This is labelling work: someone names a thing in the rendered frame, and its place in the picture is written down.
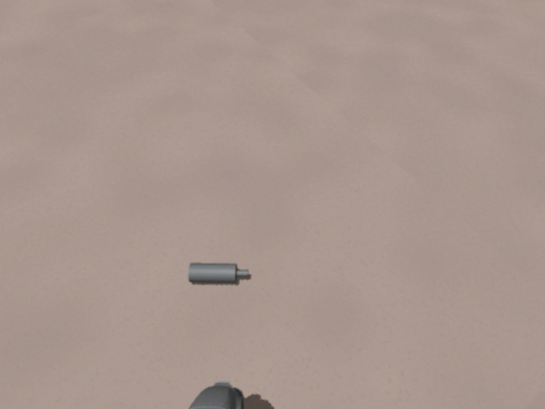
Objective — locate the bottle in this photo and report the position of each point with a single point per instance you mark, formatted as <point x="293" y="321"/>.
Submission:
<point x="215" y="272"/>

